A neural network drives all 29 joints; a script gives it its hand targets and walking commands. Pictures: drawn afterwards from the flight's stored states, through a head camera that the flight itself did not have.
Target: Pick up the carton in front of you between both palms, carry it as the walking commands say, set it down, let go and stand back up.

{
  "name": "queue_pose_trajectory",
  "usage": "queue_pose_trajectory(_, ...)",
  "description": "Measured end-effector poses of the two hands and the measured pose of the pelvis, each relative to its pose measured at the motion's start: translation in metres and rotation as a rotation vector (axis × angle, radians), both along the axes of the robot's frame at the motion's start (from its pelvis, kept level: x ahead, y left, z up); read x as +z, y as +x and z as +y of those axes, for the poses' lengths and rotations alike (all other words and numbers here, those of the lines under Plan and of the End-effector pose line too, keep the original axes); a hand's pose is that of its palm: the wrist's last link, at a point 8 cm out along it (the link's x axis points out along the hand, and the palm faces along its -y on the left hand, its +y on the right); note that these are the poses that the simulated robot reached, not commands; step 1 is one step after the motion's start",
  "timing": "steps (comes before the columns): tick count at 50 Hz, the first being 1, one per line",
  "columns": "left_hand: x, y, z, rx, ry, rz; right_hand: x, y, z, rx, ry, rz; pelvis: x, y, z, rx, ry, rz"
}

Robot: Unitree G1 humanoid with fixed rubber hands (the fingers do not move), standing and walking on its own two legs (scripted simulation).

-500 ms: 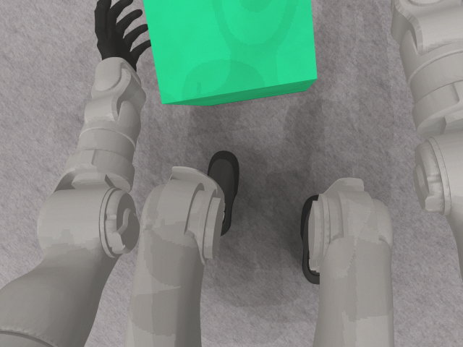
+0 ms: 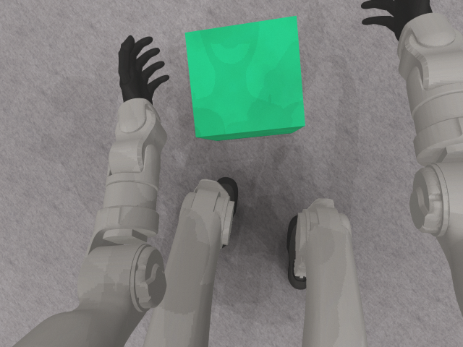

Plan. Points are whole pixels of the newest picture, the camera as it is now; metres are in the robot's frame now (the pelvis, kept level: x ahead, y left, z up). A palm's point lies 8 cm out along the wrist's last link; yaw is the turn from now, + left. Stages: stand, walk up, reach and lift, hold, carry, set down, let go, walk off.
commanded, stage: set down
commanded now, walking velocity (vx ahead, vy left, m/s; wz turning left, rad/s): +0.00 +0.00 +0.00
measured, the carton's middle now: (248, 92) +0.51 +0.07 -0.37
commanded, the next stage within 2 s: let go in 0.42 s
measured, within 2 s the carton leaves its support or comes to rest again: neither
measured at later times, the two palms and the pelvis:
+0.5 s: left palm (70, 76) +0.43 +0.21 +0.03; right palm out of the picture +0.56 -0.17 +0.04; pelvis +0.02 -0.01 +0.13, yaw -1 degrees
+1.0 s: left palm out of the picture +0.32 +0.24 +0.17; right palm out of the picture +0.40 -0.20 +0.15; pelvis +0.09 +0.02 +0.24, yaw -2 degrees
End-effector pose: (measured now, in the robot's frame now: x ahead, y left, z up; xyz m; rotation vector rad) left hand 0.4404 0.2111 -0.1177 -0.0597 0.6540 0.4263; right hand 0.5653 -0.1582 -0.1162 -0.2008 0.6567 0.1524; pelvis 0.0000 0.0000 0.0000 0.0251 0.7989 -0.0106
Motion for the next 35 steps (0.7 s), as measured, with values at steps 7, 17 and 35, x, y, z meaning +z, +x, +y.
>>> queue_pose_trajectory(7, 0.044, -0.005, 0.002, 0.008, 0.005, -0.001, 0.043, -0.001, -0.004, 0.01, -0.001, -0.003, 0.038, 0.007, -0.001, -0.004, 0.002, 0.009)
queue_pose_trajectory(17, 0.109, -0.007, 0.002, 0.012, 0.004, -0.009, 0.11, 0.0, -0.007, 0.021, 0.0, 0.003, 0.094, 0.016, -0.005, -0.013, 0.0, -0.003)
queue_pose_trajectory(35, 0.194, -0.045, -0.002, -0.202, 0.047, 0.069, 0.188, -0.066, -0.029, -0.12, -0.046, 0.029, 0.179, 0.048, 0.001, -0.024, -0.029, -0.103)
